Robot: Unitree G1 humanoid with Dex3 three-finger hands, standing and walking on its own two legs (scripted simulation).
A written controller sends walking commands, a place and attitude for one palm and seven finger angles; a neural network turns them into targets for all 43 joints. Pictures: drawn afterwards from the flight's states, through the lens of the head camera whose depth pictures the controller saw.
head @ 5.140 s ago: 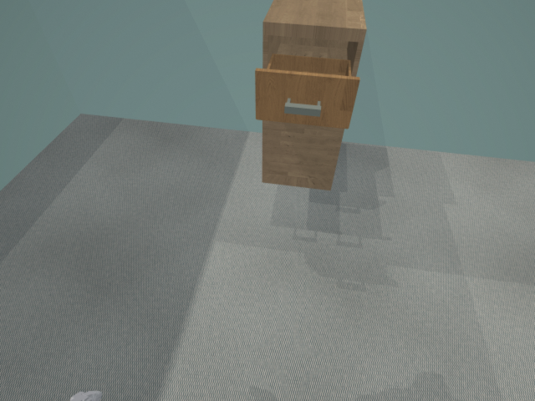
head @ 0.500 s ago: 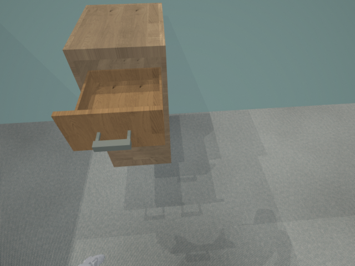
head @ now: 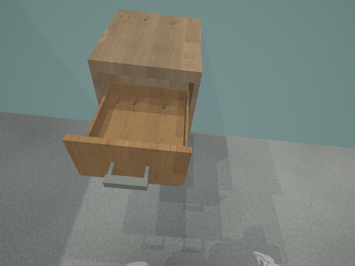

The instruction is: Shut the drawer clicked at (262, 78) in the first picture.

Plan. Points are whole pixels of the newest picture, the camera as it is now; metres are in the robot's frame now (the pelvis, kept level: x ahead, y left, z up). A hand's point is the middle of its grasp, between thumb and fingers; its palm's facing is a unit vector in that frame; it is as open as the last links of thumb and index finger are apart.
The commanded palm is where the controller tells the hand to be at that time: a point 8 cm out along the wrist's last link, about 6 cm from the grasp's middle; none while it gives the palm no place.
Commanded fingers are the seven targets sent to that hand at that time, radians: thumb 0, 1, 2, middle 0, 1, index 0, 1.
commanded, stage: come to a stop and stand still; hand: left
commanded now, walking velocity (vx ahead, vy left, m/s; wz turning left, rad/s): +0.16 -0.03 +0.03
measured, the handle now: (128, 175) +0.34 +0.18 -0.07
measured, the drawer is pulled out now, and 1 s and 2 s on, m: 0.30 0.30 0.30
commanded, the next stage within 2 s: none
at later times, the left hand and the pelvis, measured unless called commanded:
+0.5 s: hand out of the picture +0.09 +0.15 -0.16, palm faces +0.02 -0.97 -0.24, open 7.3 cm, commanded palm none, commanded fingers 0.00 0.90 0.90 -0.20 -0.30 -0.20 -0.30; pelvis +0.04 -0.03 +0.01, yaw +0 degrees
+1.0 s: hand out of the picture +0.04 +0.19 -0.17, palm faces +0.03 -0.98 -0.22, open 7.4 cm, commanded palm none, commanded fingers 0.00 0.90 0.90 -0.20 -0.30 -0.20 -0.30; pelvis +0.02 +0.00 +0.00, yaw +1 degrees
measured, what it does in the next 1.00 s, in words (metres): steps on the spot: right foot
